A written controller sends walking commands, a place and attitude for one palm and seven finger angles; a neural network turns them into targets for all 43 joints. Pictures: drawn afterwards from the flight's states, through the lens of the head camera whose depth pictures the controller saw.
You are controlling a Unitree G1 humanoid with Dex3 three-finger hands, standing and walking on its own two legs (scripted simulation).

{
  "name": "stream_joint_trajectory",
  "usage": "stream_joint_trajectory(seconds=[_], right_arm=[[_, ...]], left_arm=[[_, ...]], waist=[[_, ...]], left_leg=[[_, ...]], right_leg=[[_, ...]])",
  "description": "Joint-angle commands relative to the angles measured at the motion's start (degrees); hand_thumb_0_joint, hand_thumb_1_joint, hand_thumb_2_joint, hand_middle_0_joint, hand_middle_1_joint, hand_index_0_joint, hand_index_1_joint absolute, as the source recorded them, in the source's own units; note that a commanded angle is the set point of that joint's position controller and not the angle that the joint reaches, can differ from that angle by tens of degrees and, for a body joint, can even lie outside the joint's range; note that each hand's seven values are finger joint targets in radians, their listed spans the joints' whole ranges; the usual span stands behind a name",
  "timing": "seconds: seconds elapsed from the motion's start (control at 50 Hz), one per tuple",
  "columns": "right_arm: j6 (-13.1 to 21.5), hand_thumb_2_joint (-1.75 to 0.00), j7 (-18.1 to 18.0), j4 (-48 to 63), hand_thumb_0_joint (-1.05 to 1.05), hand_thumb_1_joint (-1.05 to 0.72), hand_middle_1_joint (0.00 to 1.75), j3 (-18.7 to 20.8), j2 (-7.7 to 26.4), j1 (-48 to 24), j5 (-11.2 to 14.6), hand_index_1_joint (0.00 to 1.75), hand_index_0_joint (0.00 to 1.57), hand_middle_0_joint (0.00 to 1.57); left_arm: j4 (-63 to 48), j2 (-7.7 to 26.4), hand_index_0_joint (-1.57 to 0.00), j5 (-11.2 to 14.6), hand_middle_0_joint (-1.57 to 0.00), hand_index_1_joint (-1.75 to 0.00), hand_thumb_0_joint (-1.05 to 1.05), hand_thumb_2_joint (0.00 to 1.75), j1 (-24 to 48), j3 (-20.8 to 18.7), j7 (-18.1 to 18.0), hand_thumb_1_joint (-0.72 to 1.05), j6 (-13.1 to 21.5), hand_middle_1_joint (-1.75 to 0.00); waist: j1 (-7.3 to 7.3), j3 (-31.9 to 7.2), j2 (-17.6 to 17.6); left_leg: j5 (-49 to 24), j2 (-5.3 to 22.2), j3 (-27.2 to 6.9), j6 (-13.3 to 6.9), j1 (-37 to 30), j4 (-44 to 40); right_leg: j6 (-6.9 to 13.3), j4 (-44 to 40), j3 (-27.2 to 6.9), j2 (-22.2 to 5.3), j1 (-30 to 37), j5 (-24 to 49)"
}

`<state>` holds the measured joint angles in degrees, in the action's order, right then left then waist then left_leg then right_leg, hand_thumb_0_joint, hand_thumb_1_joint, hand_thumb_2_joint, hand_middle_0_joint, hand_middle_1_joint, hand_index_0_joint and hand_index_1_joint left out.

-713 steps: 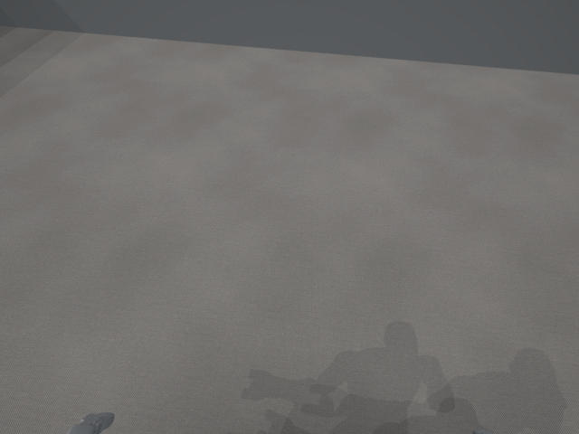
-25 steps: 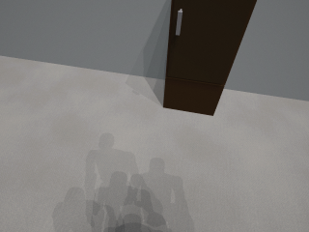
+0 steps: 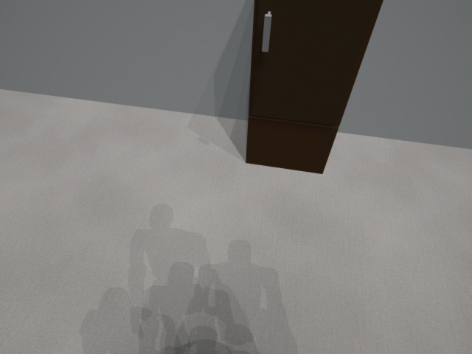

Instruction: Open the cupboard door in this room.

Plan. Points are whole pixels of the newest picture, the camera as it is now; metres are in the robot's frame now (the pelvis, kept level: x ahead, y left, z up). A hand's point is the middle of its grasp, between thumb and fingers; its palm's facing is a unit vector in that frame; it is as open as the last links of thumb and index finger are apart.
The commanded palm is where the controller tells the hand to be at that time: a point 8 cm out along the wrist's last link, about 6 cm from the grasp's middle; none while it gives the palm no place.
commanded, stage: look at it before walking up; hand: left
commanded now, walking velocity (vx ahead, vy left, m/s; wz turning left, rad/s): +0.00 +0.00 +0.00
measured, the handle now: (267, 31) +1.24 -0.05 +0.03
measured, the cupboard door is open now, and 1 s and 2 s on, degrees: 0 0 0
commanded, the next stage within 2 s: walk to a spot facing it in 0.18 s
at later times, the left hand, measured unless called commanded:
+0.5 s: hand out of the picture +0.00 +0.17 -0.18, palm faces +0.01 -0.98 -0.19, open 7.4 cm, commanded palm none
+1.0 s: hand out of the picture +0.11 +0.10 -0.16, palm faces -0.05 -0.98 -0.16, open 7.4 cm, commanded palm none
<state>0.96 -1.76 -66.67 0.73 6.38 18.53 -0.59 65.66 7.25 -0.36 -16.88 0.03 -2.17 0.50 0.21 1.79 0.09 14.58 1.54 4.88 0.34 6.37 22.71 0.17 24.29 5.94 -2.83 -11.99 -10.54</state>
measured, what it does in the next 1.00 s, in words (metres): walks ahead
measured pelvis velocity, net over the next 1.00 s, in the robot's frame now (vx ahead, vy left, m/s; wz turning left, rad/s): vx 0.18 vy -0.05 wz -0.17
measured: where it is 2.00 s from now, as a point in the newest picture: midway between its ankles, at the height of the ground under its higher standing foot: (264, 313)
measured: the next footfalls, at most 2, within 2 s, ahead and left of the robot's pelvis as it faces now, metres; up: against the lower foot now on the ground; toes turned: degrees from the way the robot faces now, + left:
left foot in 1.12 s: +0.41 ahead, +0.04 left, +0.00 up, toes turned -3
right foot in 1.54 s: +0.47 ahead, -0.24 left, +0.00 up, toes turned -26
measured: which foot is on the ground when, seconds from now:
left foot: down 0.00-0.62, up 0.64-1.00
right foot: down 0.00-1.00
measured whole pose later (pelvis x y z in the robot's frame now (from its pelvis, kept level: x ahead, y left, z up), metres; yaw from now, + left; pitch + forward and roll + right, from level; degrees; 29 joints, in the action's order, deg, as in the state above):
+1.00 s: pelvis +0.18 -0.05 +0.00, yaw -10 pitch +1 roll +1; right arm 0.6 1.5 -58.3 3.3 10.5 4.4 -1.4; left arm 66.2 4.9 -1.2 -25.5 -0.8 -0.8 4.4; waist 3.0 4.1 -1.1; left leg 8.5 6.9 5.3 2.6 34.8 47.8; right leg 3.3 15.6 3.2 1.7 2.6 -19.1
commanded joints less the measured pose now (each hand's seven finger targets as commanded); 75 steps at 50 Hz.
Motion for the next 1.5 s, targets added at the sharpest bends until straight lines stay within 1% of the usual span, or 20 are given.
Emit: stream_joint_trajectory(seconds=[0.0,0.26,0.34,0.48,0.56,0.58,0.6,0.62,0.64,0.68,0.76,1.0,1.06,1.08,1.1,1.12,1.18,1.24,1.36,1.48], right_arm=[[0.68,-0.90,-0.27,1.16,0.00,-0.90,0.30,0.59,5.24,4.40,0.17,0.30,0.20,0.20],[0.80,-0.90,-0.19,2.36,0.00,-0.90,0.30,1.25,7.95,2.27,0.11,0.30,0.20,0.20],[-0.05,-0.90,-0.15,2.20,0.00,-0.90,0.30,1.37,6.62,3.90,-0.48,0.30,0.20,0.20],[0.68,-0.90,0.05,5.29,0.00,-0.90,0.30,4.16,12.93,5.11,-0.78,0.30,0.20,0.20],[1.31,-0.90,0.26,6.19,0.00,-0.90,0.30,3.80,12.05,1.18,-1.17,0.30,0.20,0.20],[1.43,-0.90,0.34,6.65,0.00,-0.90,0.30,3.49,11.07,-0.30,-0.98,0.30,0.20,0.20],[1.82,-0.90,0.71,9.03,0.00,-0.90,0.30,2.69,7.58,-2.16,-0.03,0.30,0.20,0.20],[1.99,-0.90,1.29,11.96,0.00,-0.90,0.30,2.36,8.46,-7.48,-0.28,0.30,0.20,0.20],[1.96,-0.90,1.50,12.08,0.00,-0.90,0.30,2.85,8.58,-10.70,-0.47,0.30,0.20,0.20],[1.78,-0.90,1.88,10.85,0.00,-0.90,0.30,3.28,7.86,-9.46,-0.85,0.30,0.20,0.20],[0.81,-0.90,2.71,8.39,0.00,-0.90,0.30,3.37,6.41,-5.77,-1.22,0.30,0.20,0.20],[1.76,-0.90,3.54,14.10,0.00,-0.90,0.30,2.04,5.60,-21.06,-0.37,0.30,0.20,0.20],[2.74,-0.90,2.20,9.97,0.00,-0.90,0.30,2.95,8.55,-6.43,-1.04,0.30,0.20,0.20],[3.03,-0.90,1.47,7.39,0.00,-0.90,0.30,3.75,12.15,2.28,-1.42,0.30,0.20,0.20],[3.21,-0.90,0.91,5.79,0.00,-0.90,0.30,5.32,18.05,9.18,-2.10,0.30,0.20,0.20],[2.54,-0.90,0.84,5.57,0.00,-0.90,0.30,5.16,19.59,11.78,-0.80,0.30,0.20,0.20],[3.69,-0.90,0.61,7.83,0.00,-0.90,0.30,3.00,10.20,0.28,-0.82,0.30,0.20,0.20],[4.21,-0.90,0.45,8.55,0.00,-0.90,0.30,2.65,8.53,-3.15,-0.75,0.30,0.20,0.20],[3.76,-0.90,0.58,8.60,0.00,-0.90,0.30,3.12,10.44,-3.36,-0.89,0.30,0.20,0.20],[1.73,-0.90,0.72,5.68,0.00,-0.90,0.30,3.04,10.84,0.83,-0.84,0.30,0.20,0.20]], left_arm=[[-1.22,5.62,-0.20,-0.15,-0.20,-0.30,0.00,0.90,-3.66,-1.00,-0.17,0.90,0.83,-0.30],[-1.91,8.10,-0.20,-0.29,-0.20,-0.30,0.00,0.90,-2.12,-1.51,0.12,0.90,1.20,-0.30],[-1.88,6.58,-0.20,-0.56,-0.20,-0.30,0.00,0.90,-2.57,-1.96,0.84,0.90,0.00,-0.30],[-7.57,3.51,-0.20,-1.42,-0.20,-0.30,0.00,0.90,0.89,-3.37,3.23,0.90,-0.04,-0.30],[-7.77,3.64,-0.20,-1.46,-0.20,-0.30,0.00,0.90,-1.87,-4.03,3.86,0.90,0.80,-0.30],[-5.20,5.19,-0.20,-1.52,-0.20,-0.30,0.00,0.90,-8.80,-4.32,3.59,0.90,1.36,-0.30],[-2.34,11.72,-0.20,-1.77,-0.20,-0.30,0.00,0.90,-17.77,-5.51,2.72,0.90,2.38,-0.30],[-0.94,13.97,-0.20,-0.27,-0.20,-0.30,0.00,0.90,-21.84,-5.58,1.68,0.90,2.56,-0.30],[-1.03,12.96,-0.20,-0.33,-0.20,-0.30,0.00,0.90,-19.89,-5.35,1.38,0.90,2.73,-0.30],[-2.83,9.34,-0.20,-0.60,-0.20,-0.30,0.00,0.90,-12.91,-4.26,1.32,0.90,2.98,-0.30],[-3.13,7.45,-0.20,-0.76,-0.20,-0.30,0.00,0.90,-10.70,-3.21,1.33,0.90,4.21,-0.30],[0.46,8.14,-0.20,-0.80,-0.20,-0.30,0.00,0.90,-13.81,-2.91,0.44,0.90,4.23,-0.30],[-0.25,10.37,-0.20,-0.50,-0.20,-0.30,0.00,0.90,-10.56,-3.54,0.26,0.90,4.32,-0.30],[-0.78,9.10,-0.20,-0.05,-0.20,-0.30,0.00,0.90,-11.37,-3.50,0.43,0.90,4.40,-0.30],[-1.86,5.74,-0.20,0.67,-0.20,-0.30,0.00,0.90,-14.38,-3.10,1.05,0.90,4.28,-0.30],[-4.12,5.12,-0.20,0.39,-0.20,-0.30,0.00,0.90,-9.99,-2.37,1.16,0.90,4.80,-0.30],[-6.02,5.33,-0.20,-0.67,-0.20,-0.30,0.00,0.90,-1.68,-3.58,2.08,0.90,2.89,-0.30],[-6.84,3.42,-0.20,-1.28,-0.20,-0.30,0.00,0.90,-4.01,-4.06,2.93,0.90,0.10,-0.30],[-10.36,3.12,-0.20,-1.24,-0.20,-0.30,0.00,0.90,2.27,-3.83,3.15,0.90,-1.01,-0.30],[-9.08,5.77,-0.20,-1.24,-0.20,-0.30,0.00,0.90,3.35,-2.40,1.95,0.90,0.64,-0.30]], waist=[[0.11,3.60,-0.14],[0.00,2.69,-0.69],[-0.20,3.87,-1.12],[-1.84,7.85,-11.55],[1.42,6.73,-6.03],[4.60,3.55,0.53],[7.76,0.67,19.05],[8.78,1.46,20.00],[8.20,4.24,13.47],[4.06,6.82,3.66],[0.93,2.87,3.98],[3.11,6.83,7.19],[-3.99,-2.90,6.13],[-6.91,-9.49,1.79],[-7.62,-17.29,-10.89],[-7.50,-16.41,-10.83],[-2.95,-1.43,-5.51],[0.99,-0.81,-5.04],[1.11,1.61,-7.53],[0.97,-1.83,-6.24]], left_leg=[[-3.25,5.15,-4.99,-1.24,5.62,-5.75],[-2.95,5.39,-5.15,-1.43,4.38,-5.48],[11.54,5.82,-3.55,-1.31,4.52,-4.44],[27.11,18.89,-15.43,-8.98,2.89,-11.92],[13.42,16.82,-6.08,-6.41,8.46,-3.78],[9.47,12.23,-1.20,-3.76,13.21,7.92],[10.26,4.40,6.58,-0.24,28.11,29.02],[18.42,2.23,2.49,0.21,34.19,39.59],[14.31,4.14,-2.31,-0.07,36.48,44.95],[5.70,6.93,-4.00,0.27,36.08,45.77],[-2.33,6.47,-2.08,2.18,31.90,40.78],[-5.53,2.52,3.32,0.45,25.54,16.96],[-8.12,-1.00,5.05,-1.37,5.61,7.61],[-15.42,4.85,-0.40,-3.50,-11.70,7.75],[-24.48,22.11,-20.99,-10.58,-27.21,7.89],[-31.03,27.74,-28.14,-13.59,-22.80,0.95],[-21.21,23.37,-15.19,-9.81,-2.16,-4.99],[-19.34,19.65,-3.60,-7.76,6.01,-6.73],[-27.12,15.56,3.89,-8.33,8.49,-6.32],[-30.03,13.11,1.89,-4.61,2.71,4.63]], right_leg=[[0.55,-4.54,-5.25,-4.85,1.42,2.34],[1.09,-5.34,-5.87,-4.93,0.90,1.77],[1.43,-4.61,-7.57,-3.49,-3.92,-14.15],[0.84,18.67,0.44,1.84,-18.11,-13.23],[0.52,10.53,1.89,-0.10,-5.88,-10.65],[1.54,2.86,-0.33,0.07,5.13,-8.11],[6.77,-6.28,-22.62,-12.87,17.59,-11.18],[10.63,-13.70,-37.34,-20.39,16.50,-7.92],[11.90,-14.55,-37.57,-20.40,12.50,-9.38],[11.64,-13.93,-29.43,-17.79,8.00,-12.12],[8.35,-13.53,-16.70,-11.56,8.39,2.20],[7.84,-9.70,-10.09,-9.88,13.25,31.51],[5.05,9.05,-6.80,-7.50,13.00,44.68],[3.36,20.95,-6.38,-5.43,2.05,33.99],[1.51,40.02,-2.68,2.26,-14.49,-1.19],[2.13,51.89,-5.71,3.40,-17.80,-21.81],[0.86,54.73,-7.96,-3.49,-21.78,-12.38],[-0.52,50.21,-5.92,-4.39,-18.73,-8.77],[-1.79,27.09,-2.60,-4.38,-14.85,-1.03],[-1.50,5.33,1.96,-0.68,-0.81,5.13]])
